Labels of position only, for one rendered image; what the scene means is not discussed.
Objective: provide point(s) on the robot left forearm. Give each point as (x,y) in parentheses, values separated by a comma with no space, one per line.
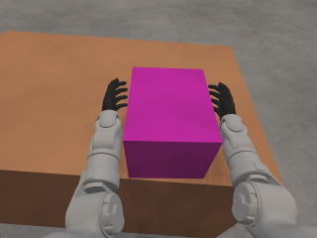
(101,171)

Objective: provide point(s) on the right robot hand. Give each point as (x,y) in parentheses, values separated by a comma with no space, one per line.
(226,101)

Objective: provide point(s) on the carton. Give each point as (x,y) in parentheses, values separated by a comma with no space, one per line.
(171,130)

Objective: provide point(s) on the left robot hand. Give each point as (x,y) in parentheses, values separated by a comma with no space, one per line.
(110,100)

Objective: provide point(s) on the robot right upper arm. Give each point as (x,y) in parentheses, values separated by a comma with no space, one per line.
(268,211)

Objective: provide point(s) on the pedestal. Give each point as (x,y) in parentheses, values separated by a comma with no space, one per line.
(52,88)

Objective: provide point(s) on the robot right forearm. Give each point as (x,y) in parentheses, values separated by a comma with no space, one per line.
(240,154)

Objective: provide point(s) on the robot left upper arm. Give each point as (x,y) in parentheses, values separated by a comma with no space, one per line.
(93,215)

